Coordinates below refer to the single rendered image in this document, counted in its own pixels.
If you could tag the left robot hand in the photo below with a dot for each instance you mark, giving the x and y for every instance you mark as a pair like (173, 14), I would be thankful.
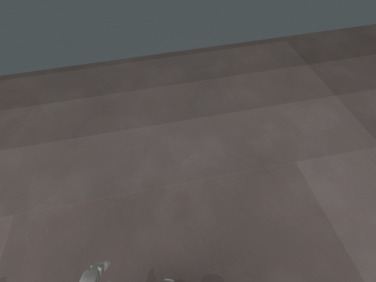
(96, 270)

